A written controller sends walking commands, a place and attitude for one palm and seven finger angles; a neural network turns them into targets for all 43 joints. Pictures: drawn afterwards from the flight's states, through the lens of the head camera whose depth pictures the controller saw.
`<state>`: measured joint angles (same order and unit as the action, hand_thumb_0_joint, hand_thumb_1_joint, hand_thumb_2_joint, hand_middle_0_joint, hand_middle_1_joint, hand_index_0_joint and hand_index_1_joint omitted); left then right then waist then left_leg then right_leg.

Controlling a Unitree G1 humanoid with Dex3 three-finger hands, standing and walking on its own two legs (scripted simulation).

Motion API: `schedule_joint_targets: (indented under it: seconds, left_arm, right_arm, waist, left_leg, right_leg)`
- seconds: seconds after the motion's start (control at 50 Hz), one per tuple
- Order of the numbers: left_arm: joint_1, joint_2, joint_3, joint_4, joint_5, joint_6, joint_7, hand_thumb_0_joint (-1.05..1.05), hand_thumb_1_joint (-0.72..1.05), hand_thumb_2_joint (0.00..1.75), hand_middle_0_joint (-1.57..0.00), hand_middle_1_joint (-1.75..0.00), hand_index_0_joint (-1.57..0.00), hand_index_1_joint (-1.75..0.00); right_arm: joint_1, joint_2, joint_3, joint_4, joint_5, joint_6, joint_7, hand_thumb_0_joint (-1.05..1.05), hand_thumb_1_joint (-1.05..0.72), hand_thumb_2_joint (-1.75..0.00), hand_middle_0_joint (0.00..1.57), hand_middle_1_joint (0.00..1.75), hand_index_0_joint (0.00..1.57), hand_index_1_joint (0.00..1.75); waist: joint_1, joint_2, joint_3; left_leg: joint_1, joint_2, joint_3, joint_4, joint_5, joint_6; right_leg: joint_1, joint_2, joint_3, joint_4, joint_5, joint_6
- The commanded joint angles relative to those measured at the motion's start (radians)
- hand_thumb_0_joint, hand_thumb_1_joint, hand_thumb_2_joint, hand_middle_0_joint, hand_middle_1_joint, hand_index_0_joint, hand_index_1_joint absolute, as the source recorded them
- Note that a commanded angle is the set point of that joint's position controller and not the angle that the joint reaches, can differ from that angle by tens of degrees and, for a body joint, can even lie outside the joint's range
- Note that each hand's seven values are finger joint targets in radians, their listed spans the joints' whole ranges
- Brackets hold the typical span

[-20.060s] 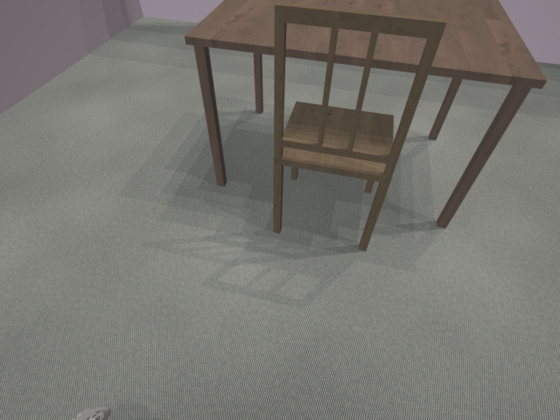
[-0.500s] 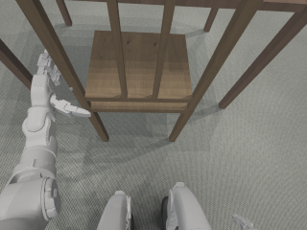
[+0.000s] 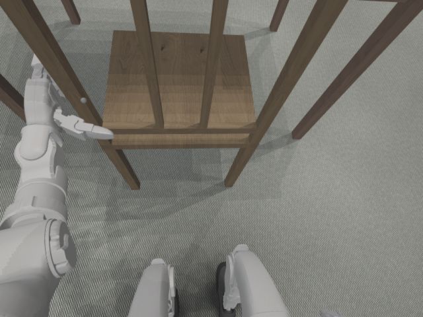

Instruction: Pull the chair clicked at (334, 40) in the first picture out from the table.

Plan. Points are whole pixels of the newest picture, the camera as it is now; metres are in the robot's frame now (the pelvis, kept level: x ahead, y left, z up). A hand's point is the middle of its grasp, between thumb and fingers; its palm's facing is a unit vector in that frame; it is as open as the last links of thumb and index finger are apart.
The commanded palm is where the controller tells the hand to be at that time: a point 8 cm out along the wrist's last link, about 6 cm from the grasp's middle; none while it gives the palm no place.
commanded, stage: push the fingers through the gap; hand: left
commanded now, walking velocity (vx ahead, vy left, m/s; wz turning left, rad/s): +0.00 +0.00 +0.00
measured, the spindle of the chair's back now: (150, 70) +0.53 +0.09 +0.07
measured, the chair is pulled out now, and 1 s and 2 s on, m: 0.00 0.00 0.03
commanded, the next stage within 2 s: hook a spindle and tug to test in 0.20 s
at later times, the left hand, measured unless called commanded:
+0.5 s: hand (84, 99) +0.50 +0.20 +0.03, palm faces +0.03 -1.00 -0.03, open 16.6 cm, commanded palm +0.47 +0.24 +0.03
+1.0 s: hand (83, 101) +0.49 +0.21 +0.03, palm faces +0.04 -1.00 -0.03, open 9.0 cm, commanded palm +0.47 +0.24 +0.03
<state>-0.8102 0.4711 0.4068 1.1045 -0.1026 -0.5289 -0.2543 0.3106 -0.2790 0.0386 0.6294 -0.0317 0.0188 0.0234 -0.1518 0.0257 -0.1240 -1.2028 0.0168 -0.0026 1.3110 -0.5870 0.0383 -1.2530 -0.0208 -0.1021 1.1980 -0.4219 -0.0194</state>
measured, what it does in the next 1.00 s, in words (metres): stands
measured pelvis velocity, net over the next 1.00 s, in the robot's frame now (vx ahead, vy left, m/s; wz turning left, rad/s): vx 0.02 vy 0.01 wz -0.01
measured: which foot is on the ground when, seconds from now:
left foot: down 0.00-1.00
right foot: down 0.00-1.00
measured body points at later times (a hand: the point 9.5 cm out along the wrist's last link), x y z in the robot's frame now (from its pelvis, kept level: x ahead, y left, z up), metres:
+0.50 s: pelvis +0.01 +0.01 +0.00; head +0.17 +0.03 +0.42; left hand +0.49 +0.26 +0.03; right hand +0.06 -0.26 -0.11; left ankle +0.01 +0.09 -0.62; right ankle +0.07 -0.12 -0.62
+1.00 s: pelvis +0.02 +0.01 +0.01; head +0.18 +0.04 +0.43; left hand +0.49 +0.26 +0.03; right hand +0.06 -0.26 -0.10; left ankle +0.01 +0.09 -0.62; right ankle +0.07 -0.12 -0.62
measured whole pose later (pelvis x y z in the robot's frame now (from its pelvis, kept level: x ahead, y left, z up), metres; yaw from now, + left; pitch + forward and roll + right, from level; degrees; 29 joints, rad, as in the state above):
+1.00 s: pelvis +0.02 +0.01 +0.01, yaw +0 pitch +27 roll -4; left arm -0.72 0.43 0.37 1.03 -0.12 -0.53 -0.22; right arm 0.30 -0.26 0.03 0.63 -0.03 0.05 0.04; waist -0.14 0.03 -0.13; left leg -1.14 0.02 0.00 1.27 -0.60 0.05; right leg -1.19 -0.02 -0.10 1.15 -0.43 -0.01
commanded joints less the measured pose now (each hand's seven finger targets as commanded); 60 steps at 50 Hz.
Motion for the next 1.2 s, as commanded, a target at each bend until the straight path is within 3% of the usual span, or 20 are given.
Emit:
schedule_joint_targets:
  seconds: [0.0,0.14,0.22,0.28,0.3,0.34,0.42,0.5,0.52,0.56,0.58,0.7,0.72,0.78,0.84,0.88,1.0,1.04,1.08,1.18]
  left_arm:
    - [-0.368,0.243,0.028,-0.208,-0.007,-0.054,-0.01,0.0,-0.5,0.3,-0.06,-0.08,-0.06,-0.08]
    - [-0.338,0.253,0.044,-0.234,-0.01,-0.066,-0.013,0.0,-0.5,0.3,-0.06,-0.08,-0.06,-0.08]
    - [-0.341,0.235,0.028,-0.232,-0.016,-0.062,-0.012,0.0,-0.5,0.3,-0.06,-0.08,-0.06,-0.08]
    - [-0.356,0.224,0.02,-0.256,-0.012,-0.07,-0.006,0.0,-0.5,0.3,-0.06,-0.08,-0.06,-0.08]
    - [-0.331,0.243,0.039,-0.248,-0.013,-0.07,-0.002,0.0,-0.5,0.3,-0.08,-0.13,-0.08,-0.13]
    - [-0.329,0.202,0.008,-0.256,-0.012,-0.073,0.0,0.0,-0.5,0.3,-0.11,-0.24,-0.11,-0.24]
    - [-0.332,0.175,-0.014,-0.233,-0.011,-0.065,0.006,0.0,-0.5,0.3,-0.18,-0.46,-0.18,-0.46]
    - [-0.345,0.204,-0.001,-0.207,0.004,-0.062,0.008,0.0,-0.5,0.3,-0.25,-0.68,-0.25,-0.68]
    - [-0.365,0.173,-0.025,-0.226,-0.002,-0.066,0.007,0.0,-0.5,0.3,-0.27,-0.74,-0.27,-0.74]
    - [-0.35,0.207,0.007,-0.242,-0.006,-0.071,0.007,0.0,-0.5,0.3,-0.31,-0.85,-0.31,-0.85]
    - [-0.329,0.188,-0.002,-0.245,-0.009,-0.068,0.005,0.0,-0.5,0.3,-0.32,-0.9,-0.32,-0.9]
    - [-0.321,0.16,-0.034,-0.283,-0.011,-0.069,0.004,0.0,-0.16,0.44,-0.43,-1.23,-0.43,-1.23]
    - [-0.323,0.125,-0.06,-0.305,-0.016,-0.073,0.005,0.0,-0.11,0.47,-0.45,-1.29,-0.45,-1.29]
    - [-0.298,0.144,-0.038,-0.293,-0.018,-0.073,0.012,0.0,0.06,0.54,-0.5,-1.45,-0.5,-1.45]
    - [-0.269,0.118,-0.057,-0.314,-0.02,-0.078,0.012,0.0,0.23,0.61,-0.5,-1.45,-0.5,-1.45]
    - [-0.283,0.123,-0.053,-0.289,-0.019,-0.076,0.014,0.0,0.34,0.66,-0.5,-1.45,-0.5,-1.45]
    - [-0.251,0.145,-0.029,-0.316,-0.022,-0.09,0.016,0.0,0.68,0.8,-0.5,-1.45,-0.5,-1.45]
    - [-0.231,0.112,-0.052,-0.31,-0.028,-0.088,0.011,0.0,0.79,0.85,-0.5,-1.45,-0.5,-1.45]
    - [-0.266,0.129,-0.049,-0.303,-0.022,-0.09,0.012,0.0,0.9,0.9,-0.5,-1.45,-0.5,-1.45]
    - [-0.25,0.139,-0.037,-0.299,-0.018,-0.091,0.008,0.0,0.9,0.9,-0.5,-1.45,-0.5,-1.45]
  right_arm:
    - [0.154,-0.18,-0.064,-0.056,0.001,-0.004,-0.009,0.0,-0.9,-0.9,0.2,0.3,0.2,0.3]
    - [0.158,-0.18,-0.065,-0.061,0.0,0.002,-0.008,0.0,-0.9,-0.9,0.2,0.3,0.2,0.3]
    - [0.157,-0.176,-0.064,-0.06,0.002,0.005,-0.008,0.0,-0.9,-0.9,0.2,0.3,0.2,0.3]
    - [0.15,-0.178,-0.066,-0.058,-0.002,0.005,-0.005,0.0,-0.9,-0.9,0.2,0.3,0.2,0.3]
    - [0.153,-0.18,-0.068,-0.059,-0.002,0.007,-0.006,0.0,-0.9,-0.9,0.2,0.3,0.2,0.3]
    - [0.152,-0.174,-0.068,-0.061,-0.001,0.007,-0.004,0.0,-0.9,-0.9,0.2,0.3,0.2,0.3]
    - [0.152,-0.173,-0.069,-0.058,0.001,0.01,-0.003,0.0,-0.9,-0.9,0.2,0.3,0.2,0.3]
    - [0.147,-0.175,-0.065,-0.056,-0.002,0.017,-0.005,0.0,-0.9,-0.9,0.2,0.3,0.2,0.3]
    - [0.148,-0.173,-0.066,-0.06,-0.001,0.016,-0.005,0.0,-0.9,-0.9,0.2,0.3,0.2,0.3]
    - [0.15,-0.176,-0.069,-0.058,-0.003,0.017,-0.005,0.0,-0.9,-0.9,0.2,0.3,0.2,0.3]
    - [0.15,-0.172,-0.07,-0.059,-0.003,0.019,-0.003,0.0,-0.9,-0.9,0.2,0.3,0.2,0.3]
    - [0.143,-0.17,-0.071,-0.057,-0.001,0.024,0.001,0.0,-0.9,-0.9,0.2,0.3,0.2,0.3]
    - [0.144,-0.166,-0.072,-0.061,-0.001,0.022,0.003,0.0,-0.9,-0.9,0.2,0.3,0.2,0.3]
    - [0.145,-0.168,-0.075,-0.055,0.0,0.024,0.003,0.0,-0.9,-0.9,0.2,0.3,0.2,0.3]
    - [0.145,-0.164,-0.077,-0.057,0.001,0.023,0.005,0.0,-0.9,-0.9,0.2,0.3,0.2,0.3]
    - [0.145,-0.164,-0.075,-0.048,-0.001,0.025,0.003,0.0,-0.9,-0.9,0.2,0.3,0.2,0.3]
    - [0.145,-0.162,-0.077,-0.053,-0.002,0.024,0.003,0.0,-0.9,-0.9,0.2,0.3,0.2,0.3]
    - [0.14,-0.157,-0.076,-0.056,0.002,0.022,0.006,0.0,-0.9,-0.9,0.2,0.3,0.2,0.3]
    - [0.138,-0.161,-0.075,-0.051,0.001,0.024,0.003,0.0,-0.9,-0.9,0.2,0.3,0.2,0.3]
    - [0.138,-0.161,-0.076,-0.057,0.0,0.023,0.002,0.0,-0.9,-0.9,0.2,0.3,0.2,0.3]
  waist:
    - [-0.022,0.106,-0.546]
    - [-0.008,0.135,-0.565]
    - [-0.024,0.115,-0.536]
    - [-0.017,0.159,-0.547]
    - [-0.011,0.138,-0.554]
    - [-0.014,0.156,-0.571]
    - [-0.029,0.121,-0.53]
    - [-0.027,0.122,-0.512]
    - [-0.036,0.131,-0.521]
    - [-0.017,0.16,-0.566]
    - [-0.017,0.15,-0.578]
    - [-0.016,0.169,-0.558]
    - [-0.018,0.186,-0.57]
    - [-0.018,0.128,-0.566]
    - [-0.011,0.169,-0.576]
    - [-0.025,0.123,-0.549]
    - [-0.004,0.143,-0.57]
    - [-0.006,0.152,-0.552]
    - [-0.013,0.133,-0.527]
    - [-0.003,0.146,-0.539]
  left_leg:
    - [0.267,-0.013,-0.06,-0.174,0.374,-0.013]
    - [0.317,-0.008,-0.068,-0.182,0.433,-0.022]
    - [0.303,-0.006,-0.064,-0.179,0.434,-0.019]
    - [0.346,-0.004,-0.073,-0.184,0.439,-0.028]
    - [0.355,-0.002,-0.076,-0.185,0.464,-0.032]
    - [0.383,0.0,-0.079,-0.182,0.505,-0.038]
    - [0.357,0.0,-0.076,-0.183,0.475,-0.033]
    - [0.327,-0.004,-0.074,-0.184,0.443,-0.03]
    - [0.35,-0.003,-0.077,-0.183,0.461,-0.032]
    - [0.382,-0.002,-0.081,-0.178,0.516,-0.043]
    - [0.393,0.0,-0.08,-0.176,0.537,-0.043]
    - [0.417,0.005,-0.087,-0.188,0.555,-0.053]
    - [0.452,0.008,-0.091,-0.189,0.587,-0.058]
    - [0.414,0.006,-0.084,-0.188,0.563,-0.049]
    - [0.453,0.008,-0.085,-0.195,0.605,-0.058]
    - [0.407,0.005,-0.077,-0.189,0.564,-0.046]
    - [0.431,0.005,-0.075,-0.195,0.606,-0.051]
    - [0.44,0.006,-0.077,-0.2,0.612,-0.053]
    - [0.413,0.006,-0.078,-0.2,0.578,-0.05]
    - [0.414,0.004,-0.075,-0.197,0.585,-0.05]
  right_leg:
    - [0.392,0.036,0.083,-0.123,0.197,-0.006]
    - [0.387,0.038,0.071,-0.114,0.226,-0.008]
    - [0.384,0.04,0.072,-0.116,0.237,-0.006]
    - [0.35,0.038,0.065,-0.116,0.212,-0.008]
    - [0.359,0.04,0.062,-0.114,0.227,-0.009]
    - [0.346,0.04,0.057,-0.109,0.241,-0.008]
    - [0.341,0.04,0.056,-0.113,0.231,-0.007]
    - [0.345,0.039,0.061,-0.113,0.216,-0.009]
    - [0.332,0.039,0.058,-0.112,0.221,-0.008]
    - [0.343,0.038,0.056,-0.105,0.249,-0.01]
    - [0.351,0.04,0.055,-0.107,0.263,-0.009]
    - [0.335,0.04,0.049,-0.112,0.254,-0.011]
    - [0.321,0.041,0.044,-0.111,0.256,-0.012]
    - [0.362,0.042,0.049,-0.119,0.275,-0.009]
    - [0.35,0.041,0.046,-0.122,0.278,-0.011]
    - [0.369,0.043,0.052,-0.125,0.286,-0.008]
    - [0.394,0.04,0.052,-0.125,0.31,-0.012]
    - [0.374,0.042,0.048,-0.126,0.299,-0.011]
    - [0.371,0.041,0.049,-0.124,0.285,-0.011]
    - [0.375,0.039,0.052,-0.118,0.29,-0.012]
